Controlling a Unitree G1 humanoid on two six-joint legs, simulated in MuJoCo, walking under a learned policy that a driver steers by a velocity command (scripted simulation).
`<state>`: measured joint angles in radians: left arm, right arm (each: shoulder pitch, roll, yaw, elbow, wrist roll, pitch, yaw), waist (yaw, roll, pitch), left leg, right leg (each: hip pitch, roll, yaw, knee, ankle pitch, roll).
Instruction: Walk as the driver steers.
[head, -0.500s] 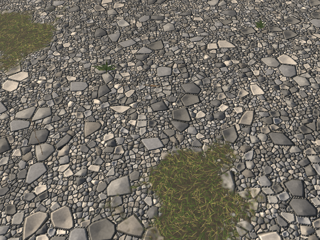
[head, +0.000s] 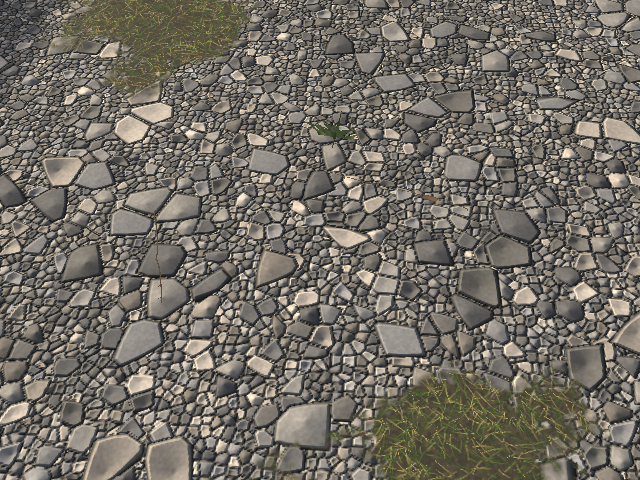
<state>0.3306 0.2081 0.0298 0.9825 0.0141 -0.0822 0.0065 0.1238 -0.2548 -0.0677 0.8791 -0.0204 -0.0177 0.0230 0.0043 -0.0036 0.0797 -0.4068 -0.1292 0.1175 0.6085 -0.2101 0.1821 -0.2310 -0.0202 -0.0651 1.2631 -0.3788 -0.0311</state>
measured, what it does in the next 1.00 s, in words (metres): walks ahead: right foot, then left foot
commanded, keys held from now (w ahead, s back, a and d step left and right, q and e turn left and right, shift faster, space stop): w+q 0.24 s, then w+e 0.76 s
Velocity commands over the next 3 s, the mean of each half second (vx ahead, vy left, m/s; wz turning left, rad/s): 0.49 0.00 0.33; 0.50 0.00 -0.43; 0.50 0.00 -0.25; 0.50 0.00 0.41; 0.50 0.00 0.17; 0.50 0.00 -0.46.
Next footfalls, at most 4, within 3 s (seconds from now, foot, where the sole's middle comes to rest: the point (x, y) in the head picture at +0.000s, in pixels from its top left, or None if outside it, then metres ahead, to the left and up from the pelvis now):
0.48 right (385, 472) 0.46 -0.09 -0.75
0.98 left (296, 345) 0.74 0.10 -0.75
1.50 right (408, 275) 0.94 -0.17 -0.75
2.02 left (338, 185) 1.24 -0.01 -0.75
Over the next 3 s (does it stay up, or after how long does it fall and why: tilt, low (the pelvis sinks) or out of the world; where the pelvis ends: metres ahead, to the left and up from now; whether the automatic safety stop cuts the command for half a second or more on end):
stays up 1.63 -0.07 0.03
